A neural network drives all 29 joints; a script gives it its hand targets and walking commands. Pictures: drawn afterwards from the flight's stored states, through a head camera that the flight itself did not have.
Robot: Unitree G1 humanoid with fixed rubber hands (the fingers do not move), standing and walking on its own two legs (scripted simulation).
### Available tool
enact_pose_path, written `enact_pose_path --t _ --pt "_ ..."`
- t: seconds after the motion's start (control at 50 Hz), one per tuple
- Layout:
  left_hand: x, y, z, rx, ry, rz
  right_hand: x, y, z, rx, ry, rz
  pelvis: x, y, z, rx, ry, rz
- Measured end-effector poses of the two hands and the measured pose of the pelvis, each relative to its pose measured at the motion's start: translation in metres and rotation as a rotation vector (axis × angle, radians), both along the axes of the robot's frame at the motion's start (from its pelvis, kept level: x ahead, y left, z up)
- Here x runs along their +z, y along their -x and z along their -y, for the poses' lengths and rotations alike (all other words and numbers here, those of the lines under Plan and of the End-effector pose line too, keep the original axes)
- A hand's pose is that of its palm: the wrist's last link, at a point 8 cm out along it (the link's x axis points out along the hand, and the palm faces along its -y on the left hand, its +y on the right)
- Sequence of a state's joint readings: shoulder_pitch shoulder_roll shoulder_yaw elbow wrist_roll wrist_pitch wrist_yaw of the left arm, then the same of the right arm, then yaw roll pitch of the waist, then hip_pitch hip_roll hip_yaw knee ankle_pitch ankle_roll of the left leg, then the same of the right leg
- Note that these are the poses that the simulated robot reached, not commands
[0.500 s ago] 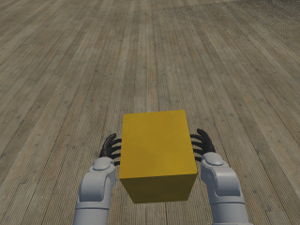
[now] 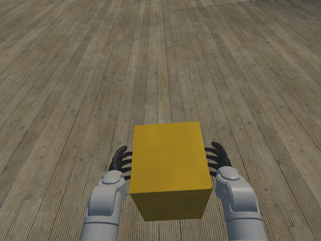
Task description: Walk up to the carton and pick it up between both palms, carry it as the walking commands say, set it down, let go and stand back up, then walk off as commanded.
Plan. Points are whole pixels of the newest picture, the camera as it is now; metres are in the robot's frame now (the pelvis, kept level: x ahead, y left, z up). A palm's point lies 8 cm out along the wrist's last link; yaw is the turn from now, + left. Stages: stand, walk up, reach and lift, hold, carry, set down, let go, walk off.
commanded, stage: carry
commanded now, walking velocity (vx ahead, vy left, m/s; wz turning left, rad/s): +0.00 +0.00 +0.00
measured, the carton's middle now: (169, 174) +0.32 +0.00 -0.04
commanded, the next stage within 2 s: hold in 0.16 s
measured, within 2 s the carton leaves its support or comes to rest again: neither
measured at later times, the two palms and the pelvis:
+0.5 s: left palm (116, 179) +0.26 +0.13 +0.05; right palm (229, 180) +0.26 -0.14 +0.05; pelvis -0.02 -0.01 +0.01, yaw -6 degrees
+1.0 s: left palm (110, 170) +0.27 +0.14 +0.07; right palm (223, 182) +0.25 -0.12 +0.06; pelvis -0.04 +0.03 +0.00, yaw -4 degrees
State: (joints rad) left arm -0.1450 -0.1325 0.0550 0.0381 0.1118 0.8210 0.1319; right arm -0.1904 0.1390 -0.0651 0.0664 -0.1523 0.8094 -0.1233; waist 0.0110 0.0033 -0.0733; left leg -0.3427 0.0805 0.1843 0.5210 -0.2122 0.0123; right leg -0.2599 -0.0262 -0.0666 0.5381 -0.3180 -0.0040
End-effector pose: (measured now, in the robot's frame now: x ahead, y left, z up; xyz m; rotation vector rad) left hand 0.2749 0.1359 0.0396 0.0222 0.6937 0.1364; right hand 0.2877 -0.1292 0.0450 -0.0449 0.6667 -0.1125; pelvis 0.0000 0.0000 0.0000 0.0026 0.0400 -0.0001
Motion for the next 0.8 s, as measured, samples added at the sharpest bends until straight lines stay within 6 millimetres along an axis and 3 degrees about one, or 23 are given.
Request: enact_pose_path --t 0.22,0.38,0.6,0.7,0.8 --pt "0.008 -0.004 0.008 -0.015 -0.013 0.033 0.003 0.001 0.008 0.005 0.014 0.03 0.002 0.002 0.006 -0.001 -0.004 0.053" --pt "0.003 0.009 0.019 -0.078 -0.058 0.007 -0.007 0.026 0.019 -0.012 0.016 -0.004 0.006 0.01 0.007 -0.071 -0.008 0.134" --pt "0.02 0.02 -0.004 0.008 -0.007 0.058 0.009 0.025 -0.005 0.042 0.04 0.031 0.003 0.034 0.003 -0.063 0.002 0.196" --pt "0.014 0.016 -0.004 -0.009 0.025 0.036 0.005 0.031 -0.005 -0.014 0.023 0.007 0.001 0.042 -0.007 -0.059 0.009 0.209" --pt "0.018 0.011 0.0 -0.064 0.028 0.059 0.014 0.037 -0.001 -0.068 0.024 0.028 0.001 0.042 -0.017 -0.077 0.008 0.2"
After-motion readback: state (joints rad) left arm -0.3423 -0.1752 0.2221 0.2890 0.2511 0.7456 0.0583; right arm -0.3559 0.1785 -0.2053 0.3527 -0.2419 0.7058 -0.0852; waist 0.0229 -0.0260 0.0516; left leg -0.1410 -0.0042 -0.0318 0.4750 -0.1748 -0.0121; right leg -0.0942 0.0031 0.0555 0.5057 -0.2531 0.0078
